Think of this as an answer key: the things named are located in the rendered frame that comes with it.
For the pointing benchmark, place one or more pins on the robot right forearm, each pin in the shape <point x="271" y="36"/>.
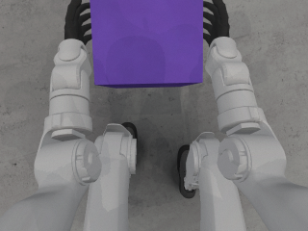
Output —
<point x="238" y="113"/>

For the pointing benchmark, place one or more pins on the robot left foot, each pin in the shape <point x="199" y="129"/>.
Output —
<point x="132" y="129"/>

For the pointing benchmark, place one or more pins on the carton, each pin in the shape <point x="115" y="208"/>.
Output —
<point x="147" y="43"/>

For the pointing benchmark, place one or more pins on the left robot upper arm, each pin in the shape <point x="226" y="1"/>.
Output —
<point x="64" y="171"/>

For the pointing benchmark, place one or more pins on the robot right shin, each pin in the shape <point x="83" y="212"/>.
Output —
<point x="190" y="183"/>

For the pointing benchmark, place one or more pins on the robot left hand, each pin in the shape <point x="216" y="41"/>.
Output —
<point x="73" y="28"/>

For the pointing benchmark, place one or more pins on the robot left forearm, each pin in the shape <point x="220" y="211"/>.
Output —
<point x="69" y="96"/>

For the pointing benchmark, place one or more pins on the robot right hand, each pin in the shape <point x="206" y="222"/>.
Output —
<point x="219" y="26"/>

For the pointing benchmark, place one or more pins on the right robot upper arm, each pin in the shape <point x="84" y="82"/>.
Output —
<point x="256" y="164"/>

